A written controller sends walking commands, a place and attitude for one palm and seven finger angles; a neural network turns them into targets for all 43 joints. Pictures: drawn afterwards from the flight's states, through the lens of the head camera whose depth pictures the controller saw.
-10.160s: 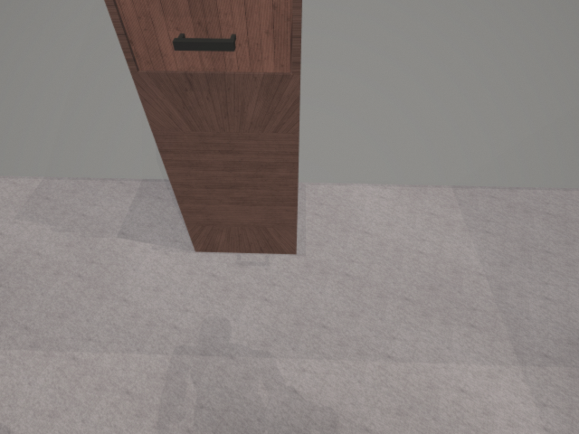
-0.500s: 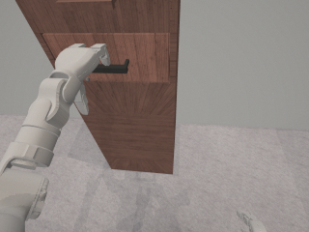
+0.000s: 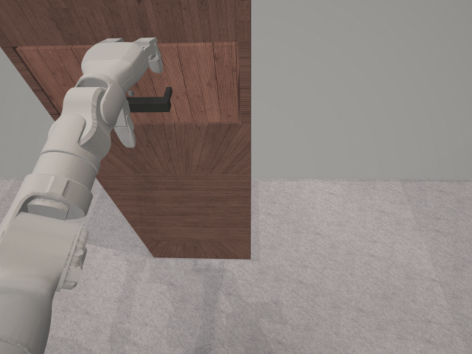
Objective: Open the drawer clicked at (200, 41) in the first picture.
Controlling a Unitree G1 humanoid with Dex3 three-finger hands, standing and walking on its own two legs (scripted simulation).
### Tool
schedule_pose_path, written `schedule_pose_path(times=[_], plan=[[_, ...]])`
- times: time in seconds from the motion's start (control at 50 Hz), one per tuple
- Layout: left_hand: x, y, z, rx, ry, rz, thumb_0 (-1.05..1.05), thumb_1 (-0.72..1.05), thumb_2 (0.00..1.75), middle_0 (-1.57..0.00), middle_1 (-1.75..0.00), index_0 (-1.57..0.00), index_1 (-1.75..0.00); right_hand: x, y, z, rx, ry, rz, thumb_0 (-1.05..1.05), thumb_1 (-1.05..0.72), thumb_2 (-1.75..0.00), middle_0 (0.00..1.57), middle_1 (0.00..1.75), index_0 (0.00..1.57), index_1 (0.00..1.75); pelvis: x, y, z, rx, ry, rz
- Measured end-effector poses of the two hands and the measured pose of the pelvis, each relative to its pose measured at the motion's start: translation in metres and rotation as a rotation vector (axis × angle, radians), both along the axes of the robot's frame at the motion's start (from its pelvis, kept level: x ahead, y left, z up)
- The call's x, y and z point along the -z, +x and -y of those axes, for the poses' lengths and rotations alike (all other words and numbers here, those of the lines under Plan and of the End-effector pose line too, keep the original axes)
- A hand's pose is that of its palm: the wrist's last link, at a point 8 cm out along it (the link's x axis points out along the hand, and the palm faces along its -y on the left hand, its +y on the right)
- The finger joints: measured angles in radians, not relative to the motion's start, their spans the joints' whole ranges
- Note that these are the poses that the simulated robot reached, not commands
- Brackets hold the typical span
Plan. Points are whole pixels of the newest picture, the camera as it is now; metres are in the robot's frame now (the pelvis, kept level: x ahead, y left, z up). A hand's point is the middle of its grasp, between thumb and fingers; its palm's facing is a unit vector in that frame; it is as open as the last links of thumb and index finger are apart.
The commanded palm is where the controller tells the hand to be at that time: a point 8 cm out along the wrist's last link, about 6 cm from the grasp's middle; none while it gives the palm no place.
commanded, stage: move the hooked fingers above the handle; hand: left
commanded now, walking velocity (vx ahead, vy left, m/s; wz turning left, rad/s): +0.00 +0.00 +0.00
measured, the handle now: (135, 98) +0.54 +0.21 +0.13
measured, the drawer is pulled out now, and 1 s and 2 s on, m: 0.00 0.00 0.00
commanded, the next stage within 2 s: lower the fingers behind the handle in 1.36 s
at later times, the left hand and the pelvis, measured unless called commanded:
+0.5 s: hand (123, 91) +0.48 +0.19 +0.20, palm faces +0.04 -0.01 -1.00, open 13.8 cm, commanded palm +0.47 +0.20 +0.25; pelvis -0.01 -0.01 +0.00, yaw +0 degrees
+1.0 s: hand (126, 87) +0.50 +0.19 +0.19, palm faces +0.02 -0.02 -1.00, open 13.5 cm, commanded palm +0.48 +0.21 +0.25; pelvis -0.01 +0.00 +0.00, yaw +0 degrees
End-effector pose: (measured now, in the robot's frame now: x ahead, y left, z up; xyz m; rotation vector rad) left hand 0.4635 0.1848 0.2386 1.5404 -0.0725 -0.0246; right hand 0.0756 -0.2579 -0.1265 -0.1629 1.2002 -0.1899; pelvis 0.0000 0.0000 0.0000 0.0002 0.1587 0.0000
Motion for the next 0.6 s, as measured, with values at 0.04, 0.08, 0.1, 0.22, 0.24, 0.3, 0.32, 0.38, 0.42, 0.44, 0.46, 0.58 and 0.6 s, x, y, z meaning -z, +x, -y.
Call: schedule_pose_path(times=[0.04, 0.08, 0.1, 0.22, 0.24, 0.3, 0.32, 0.38, 0.42, 0.44, 0.46, 0.58, 0.6], plan=[[-0.001, 0.005, 0.001, -0.017, 0.003, 0.002, 0.00, -0.49, 0.30, -0.32, -1.20, -0.32, -1.20, 0.002, -0.005, 0.001, 0.012, 0.004, -0.012, 0.01, -0.91, -0.90, 0.20, 0.30, 0.20, 0.30, 0.000, 0.001, 0.001, 0.004, 0.000, -0.006], [-0.003, 0.008, 0.001, -0.030, 0.000, 0.003, 0.00, -0.49, 0.30, -0.32, -1.20, -0.32, -1.20, 0.003, -0.010, 0.001, 0.023, 0.008, -0.022, 0.01, -0.91, -0.90, 0.20, 0.30, 0.20, 0.30, 0.000, 0.001, 0.002, 0.009, 0.000, -0.010], [-0.004, 0.009, 0.001, -0.036, 0.000, 0.003, 0.00, -0.49, 0.30, -0.32, -1.20, -0.32, -1.20, 0.003, -0.012, 0.002, 0.029, 0.010, -0.025, 0.01, -0.91, -0.90, 0.20, 0.30, 0.20, 0.30, 0.000, 0.001, 0.002, 0.011, 0.001, -0.010], [-0.004, 0.004, 0.002, -0.046, 0.009, -0.007, 0.00, -0.49, 0.30, -0.32, -1.20, -0.32, -1.20, 0.004, -0.015, 0.006, 0.040, 0.016, -0.027, 0.01, -0.91, -0.90, 0.20, 0.30, 0.20, 0.30, 0.000, 0.001, 0.006, 0.015, 0.002, -0.002], [-0.003, 0.002, 0.001, -0.047, 0.011, -0.012, 0.00, -0.49, 0.30, -0.32, -1.20, -0.32, -1.20, 0.004, -0.014, 0.006, 0.038, 0.015, -0.024, 0.01, -0.91, -0.90, 0.20, 0.30, 0.20, 0.30, 0.000, 0.000, 0.007, 0.014, 0.002, 0.000], [0.001, -0.002, 0.001, -0.045, 0.015, -0.024, 0.00, -0.49, 0.30, -0.32, -1.20, -0.32, -1.20, 0.002, -0.009, 0.009, 0.033, 0.006, -0.007, 0.01, -0.91, -0.90, 0.20, 0.30, 0.20, 0.30, 0.000, -0.002, 0.009, 0.010, 0.003, 0.007], [0.001, -0.004, 0.000, -0.042, 0.017, -0.025, 0.00, -0.49, 0.30, -0.32, -1.20, -0.32, -1.20, 0.001, -0.007, 0.011, 0.031, 0.002, 0.001, 0.01, -0.91, -0.90, 0.20, 0.30, 0.20, 0.30, 0.000, -0.003, 0.010, 0.009, 0.003, 0.008], [0.000, -0.008, 0.000, -0.036, 0.019, -0.020, 0.00, -0.49, 0.30, -0.32, -1.20, -0.32, -1.20, -0.001, 0.000, 0.014, 0.021, -0.010, 0.026, 0.01, -0.91, -0.90, 0.20, 0.30, 0.20, 0.30, 0.000, -0.005, 0.012, 0.003, 0.003, 0.012], [-0.003, -0.010, -0.001, -0.034, 0.020, -0.008, 0.00, -0.49, 0.30, -0.32, -1.20, -0.32, -1.20, -0.003, 0.004, 0.016, 0.015, -0.018, 0.042, 0.01, -0.91, -0.90, 0.20, 0.30, 0.20, 0.30, 0.000, -0.006, 0.013, -0.001, 0.003, 0.014], [-0.005, -0.010, -0.001, -0.036, 0.021, -0.002, 0.00, -0.49, 0.30, -0.32, -1.20, -0.32, -1.20, -0.003, 0.006, 0.016, 0.012, -0.020, 0.049, 0.01, -0.91, -0.90, 0.20, 0.30, 0.20, 0.30, 0.000, -0.006, 0.013, -0.002, 0.003, 0.015], [-0.008, -0.011, -0.002, -0.040, 0.021, 0.002, 0.00, -0.49, 0.30, -0.32, -1.20, -0.32, -1.20, -0.004, 0.007, 0.017, 0.010, -0.022, 0.055, 0.01, -0.91, -0.90, 0.20, 0.30, 0.20, 0.30, 0.000, -0.007, 0.014, -0.004, 0.003, 0.015], [-0.014, -0.009, -0.009, -0.088, 0.019, -0.014, 0.00, -0.49, 0.30, -0.32, -1.20, -0.32, -1.20, -0.007, 0.010, 0.020, 0.009, -0.032, 0.076, 0.01, -0.91, -0.90, 0.20, 0.30, 0.20, 0.30, 0.001, -0.011, 0.015, -0.006, 0.004, 0.016], [-0.014, -0.008, -0.010, -0.092, 0.022, -0.021, 0.00, -0.49, 0.30, -0.32, -1.20, -0.32, -1.20, -0.007, 0.009, 0.020, 0.011, -0.034, 0.077, 0.01, -0.91, -0.90, 0.20, 0.30, 0.20, 0.30, 0.001, -0.011, 0.015, -0.006, 0.004, 0.015]])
